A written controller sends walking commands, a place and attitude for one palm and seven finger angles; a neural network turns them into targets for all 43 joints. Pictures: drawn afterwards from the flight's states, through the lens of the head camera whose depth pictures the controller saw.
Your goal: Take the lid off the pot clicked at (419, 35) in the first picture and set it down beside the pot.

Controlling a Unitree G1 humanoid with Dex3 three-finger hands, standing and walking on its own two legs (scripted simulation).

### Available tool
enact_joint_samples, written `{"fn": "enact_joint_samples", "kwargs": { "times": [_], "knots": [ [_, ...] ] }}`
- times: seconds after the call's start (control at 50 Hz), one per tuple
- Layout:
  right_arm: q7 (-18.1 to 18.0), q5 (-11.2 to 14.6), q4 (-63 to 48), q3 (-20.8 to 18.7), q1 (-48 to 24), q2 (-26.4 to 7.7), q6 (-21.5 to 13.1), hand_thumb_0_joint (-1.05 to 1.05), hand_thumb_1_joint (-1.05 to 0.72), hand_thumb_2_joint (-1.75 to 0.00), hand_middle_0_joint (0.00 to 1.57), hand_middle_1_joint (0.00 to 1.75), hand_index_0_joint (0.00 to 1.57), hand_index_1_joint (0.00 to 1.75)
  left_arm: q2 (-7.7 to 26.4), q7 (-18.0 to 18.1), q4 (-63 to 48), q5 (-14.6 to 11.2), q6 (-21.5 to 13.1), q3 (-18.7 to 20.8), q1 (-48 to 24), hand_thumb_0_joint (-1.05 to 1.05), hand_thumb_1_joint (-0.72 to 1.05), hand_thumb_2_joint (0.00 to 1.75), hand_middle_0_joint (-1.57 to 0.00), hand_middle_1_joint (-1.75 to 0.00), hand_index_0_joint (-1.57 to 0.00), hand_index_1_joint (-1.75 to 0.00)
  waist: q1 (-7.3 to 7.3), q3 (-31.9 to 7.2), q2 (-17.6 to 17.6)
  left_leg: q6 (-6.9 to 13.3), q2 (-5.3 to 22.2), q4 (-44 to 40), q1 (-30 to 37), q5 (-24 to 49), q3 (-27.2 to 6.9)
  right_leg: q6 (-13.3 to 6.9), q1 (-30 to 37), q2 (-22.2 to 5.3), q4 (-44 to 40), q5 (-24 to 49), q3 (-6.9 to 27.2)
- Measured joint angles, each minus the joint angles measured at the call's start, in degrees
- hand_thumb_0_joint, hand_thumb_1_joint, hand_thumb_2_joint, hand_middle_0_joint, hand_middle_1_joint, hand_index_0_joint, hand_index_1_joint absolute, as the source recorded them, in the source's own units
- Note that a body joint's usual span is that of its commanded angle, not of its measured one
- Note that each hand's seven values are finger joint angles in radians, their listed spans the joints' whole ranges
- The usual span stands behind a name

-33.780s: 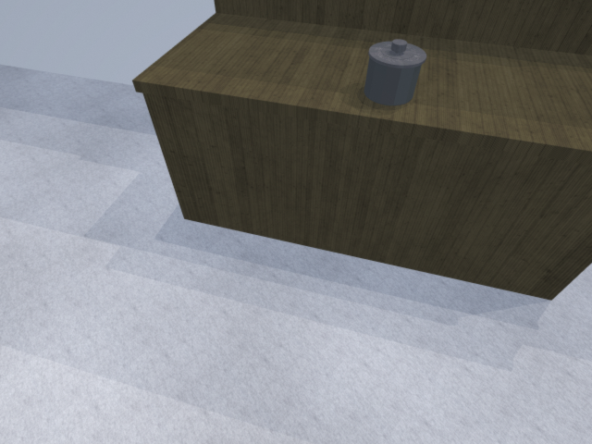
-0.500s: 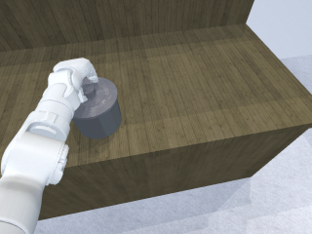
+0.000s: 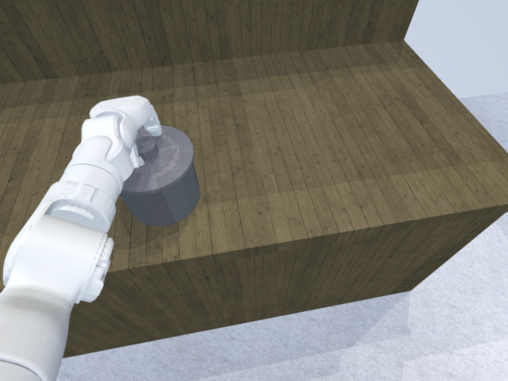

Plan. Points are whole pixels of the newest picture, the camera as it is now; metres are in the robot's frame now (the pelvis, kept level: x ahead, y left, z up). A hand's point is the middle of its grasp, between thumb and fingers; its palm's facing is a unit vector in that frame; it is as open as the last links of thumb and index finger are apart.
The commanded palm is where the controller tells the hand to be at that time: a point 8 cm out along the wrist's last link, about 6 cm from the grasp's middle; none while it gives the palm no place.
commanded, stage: lower the open fingers around the knob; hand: left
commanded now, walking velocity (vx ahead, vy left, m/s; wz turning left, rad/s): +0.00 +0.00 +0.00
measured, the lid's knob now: (145, 148) +0.50 +0.17 +0.08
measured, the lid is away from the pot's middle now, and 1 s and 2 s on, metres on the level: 0.00 0.00 0.00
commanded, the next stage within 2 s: raise the hand to come down again in 0.08 s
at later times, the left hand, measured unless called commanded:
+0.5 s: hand (135, 146) +0.48 +0.18 +0.10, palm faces -0.35 -0.08 -0.93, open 10.2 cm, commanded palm +0.48 +0.17 +0.16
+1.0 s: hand (127, 141) +0.48 +0.18 +0.12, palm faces -0.33 -0.10 -0.94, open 10.4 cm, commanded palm +0.48 +0.18 +0.18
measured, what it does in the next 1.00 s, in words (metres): stands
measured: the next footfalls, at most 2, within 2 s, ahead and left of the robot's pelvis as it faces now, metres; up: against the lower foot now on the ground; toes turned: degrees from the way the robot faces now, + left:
none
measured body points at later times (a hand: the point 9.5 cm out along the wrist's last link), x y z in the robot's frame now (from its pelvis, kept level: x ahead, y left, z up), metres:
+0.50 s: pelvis +0.00 +0.00 +0.00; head +0.06 -0.02 +0.45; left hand +0.50 +0.18 +0.15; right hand +0.05 -0.27 -0.14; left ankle -0.05 +0.10 -0.73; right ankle +0.01 -0.16 -0.73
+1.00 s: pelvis +0.01 +0.00 +0.00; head +0.06 -0.02 +0.45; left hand +0.49 +0.19 +0.17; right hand +0.08 -0.26 -0.13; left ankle -0.04 +0.10 -0.73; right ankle +0.01 -0.16 -0.73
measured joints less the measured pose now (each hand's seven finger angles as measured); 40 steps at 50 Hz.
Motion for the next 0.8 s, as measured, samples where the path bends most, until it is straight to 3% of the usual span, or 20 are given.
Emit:
{"fn": "enact_joint_samples", "kwargs": {
  "times": [0.32, 0.44, 0.64, 0.8],
  "knots": [
    [-0.5, -0.2, -0.3, -0.3, 0.2, 0.0, 0.0, 0.00, -0.90, -0.90, 0.21, 0.30, 0.20, 0.30, 1.0, 0.1, -1.4, 0.5, -1.4, 1.0, 1.0, 0.00, -0.29, 1.42, -0.86, -0.14, -0.83, -0.11, -0.10, 0.2, 0.1, -0.1, 0.3, 0.0, -0.2, 0.0, 0.0, -0.1, -0.1, 0.3, -0.2, 0.2, 0.0],
    [-0.5, 0.0, 0.9, -0.3, 0.3, 0.4, -0.5, 0.00, -0.90, -0.90, 0.21, 0.30, 0.20, 0.30, 0.0, 1.4, -1.1, 0.4, -0.6, 0.0, 0.8, 0.00, -0.26, 1.35, -0.80, -0.23, -0.78, -0.20, 0.19, 0.4, 0.0, -0.1, 0.1, -0.4, 0.2, 0.2, -0.3, -0.2, 0.4, 0.1, -0.7, 0.3, -0.3],
    [-0.5, -0.3, 1.1, -0.2, 0.3, 0.9, -1.8, 0.00, -0.90, -0.90, 0.21, 0.30, 0.20, 0.30, -0.5, 1.1, -1.8, 0.5, -0.1, 1.5, 1.7, 0.00, -0.20, 1.21, -0.68, -0.40, -0.68, -0.39, -0.23, 0.5, 0.5, -0.1, 0.1, -1.9, 1.6, 0.5, -0.1, -0.1, 1.7, 0.2, -1.9, 0.5, -0.2],
    [0.1, -0.4, 1.2, -0.2, 0.0, 0.8, -1.5, 0.00, -0.90, -0.90, 0.21, 0.30, 0.20, 0.30, -0.9, 1.2, -3.2, 0.5, 0.8, 1.8, 2.5, 0.00, -0.16, 1.10, -0.60, -0.52, -0.60, -0.52, 0.42, 0.5, 0.8, -0.2, 0.1, -2.8, 3.0, 0.6, -0.2, -0.1, 3.0, 0.1, -2.6, 0.4, -0.3]
  ]
}}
